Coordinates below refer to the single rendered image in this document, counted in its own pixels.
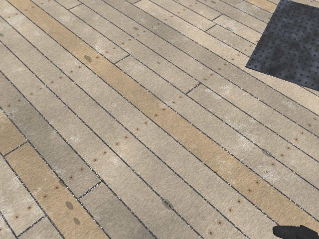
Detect right robot hand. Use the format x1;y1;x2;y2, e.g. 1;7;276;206
272;225;319;239

